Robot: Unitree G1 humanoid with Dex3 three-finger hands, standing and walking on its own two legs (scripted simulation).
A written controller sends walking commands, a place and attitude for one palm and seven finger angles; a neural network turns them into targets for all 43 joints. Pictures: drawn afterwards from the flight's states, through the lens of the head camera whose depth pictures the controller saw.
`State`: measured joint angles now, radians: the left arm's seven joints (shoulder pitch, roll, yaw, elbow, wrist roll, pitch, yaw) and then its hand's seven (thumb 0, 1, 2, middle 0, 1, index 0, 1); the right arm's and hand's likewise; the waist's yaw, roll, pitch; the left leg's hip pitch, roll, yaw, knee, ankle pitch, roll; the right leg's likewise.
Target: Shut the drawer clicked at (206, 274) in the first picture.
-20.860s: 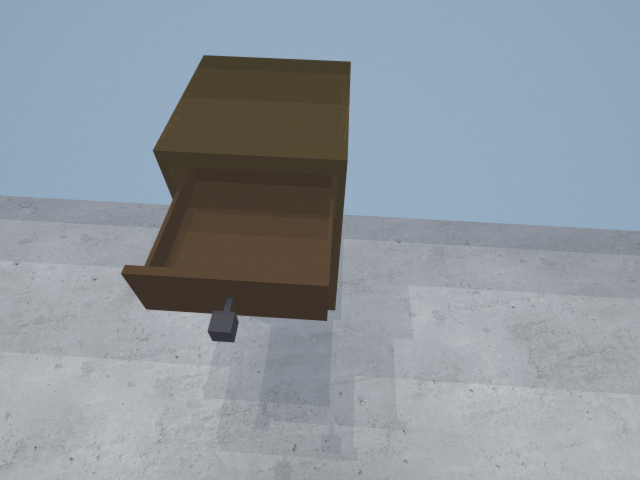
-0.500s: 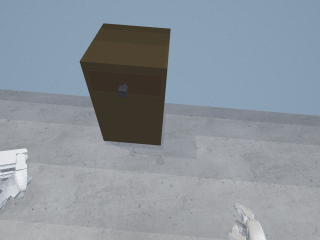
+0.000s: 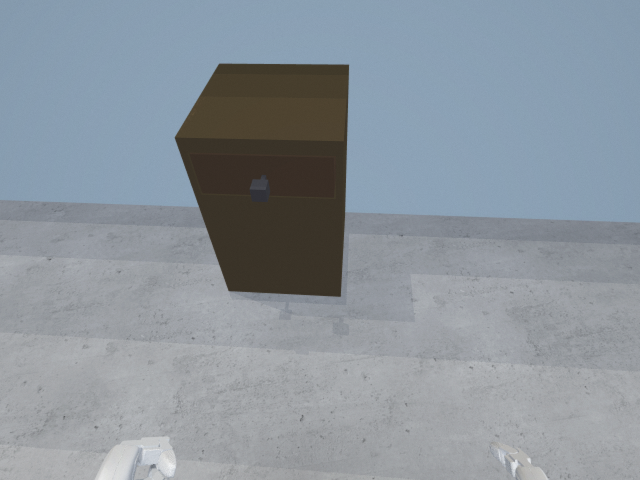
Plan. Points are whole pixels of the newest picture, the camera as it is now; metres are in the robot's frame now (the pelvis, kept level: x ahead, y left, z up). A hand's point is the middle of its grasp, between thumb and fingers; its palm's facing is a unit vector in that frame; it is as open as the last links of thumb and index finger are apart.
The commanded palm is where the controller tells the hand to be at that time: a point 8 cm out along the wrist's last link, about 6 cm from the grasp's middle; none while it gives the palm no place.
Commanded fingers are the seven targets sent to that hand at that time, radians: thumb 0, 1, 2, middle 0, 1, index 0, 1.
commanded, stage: let the arm hang, fingers relaxed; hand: left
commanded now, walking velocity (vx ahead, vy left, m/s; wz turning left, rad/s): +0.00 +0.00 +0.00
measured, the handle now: (261, 185) +0.86 +0.21 -0.19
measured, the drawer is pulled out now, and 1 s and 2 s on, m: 0.00 0.00 0.00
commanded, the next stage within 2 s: look to check the result in 0.90 s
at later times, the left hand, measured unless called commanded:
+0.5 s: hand out of the picture -0.05 +0.20 -0.16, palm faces +0.01 -0.97 -0.26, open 6.5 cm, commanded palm none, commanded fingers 0.00 0.90 0.90 -0.20 -0.30 -0.20 -0.30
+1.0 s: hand out of the picture +0.00 +0.16 -0.16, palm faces +0.01 -0.98 -0.20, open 7.3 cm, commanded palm none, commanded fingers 0.00 0.90 0.90 -0.20 -0.30 -0.20 -0.30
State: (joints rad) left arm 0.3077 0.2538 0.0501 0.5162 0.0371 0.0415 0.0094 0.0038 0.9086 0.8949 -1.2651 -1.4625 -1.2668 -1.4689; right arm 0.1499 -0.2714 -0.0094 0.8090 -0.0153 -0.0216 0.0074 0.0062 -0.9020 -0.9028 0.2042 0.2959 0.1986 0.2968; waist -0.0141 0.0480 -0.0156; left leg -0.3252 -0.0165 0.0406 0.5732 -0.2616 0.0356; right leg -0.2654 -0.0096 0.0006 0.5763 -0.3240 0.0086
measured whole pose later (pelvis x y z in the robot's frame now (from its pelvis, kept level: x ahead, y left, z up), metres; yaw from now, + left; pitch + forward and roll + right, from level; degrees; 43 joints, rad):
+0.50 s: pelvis -0.01 +0.00 +0.01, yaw +0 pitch -1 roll +0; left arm 0.32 0.20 0.00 1.13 0.01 0.01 0.02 0.00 0.91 0.89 -0.36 -0.48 -0.35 -0.48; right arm 0.29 -0.17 0.00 1.09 -0.01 0.01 -0.02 0.00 -0.90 -0.90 0.20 0.30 0.20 0.30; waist 0.00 0.04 0.05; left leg -0.24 -0.02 0.04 0.42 -0.16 0.04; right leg -0.18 -0.01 0.00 0.42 -0.22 0.01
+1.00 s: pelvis +0.00 -0.01 +0.01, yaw +0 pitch -1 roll +0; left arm 0.26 0.15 0.01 1.15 0.01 -0.01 0.03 0.00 0.92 0.89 -0.20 -0.30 -0.20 -0.30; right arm 0.29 -0.14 -0.01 1.14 -0.01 0.00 -0.03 0.00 -0.91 -0.90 0.20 0.30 0.20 0.30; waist -0.01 0.02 0.05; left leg -0.21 0.00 0.04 0.40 -0.17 0.01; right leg -0.15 0.01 0.00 0.40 -0.23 -0.01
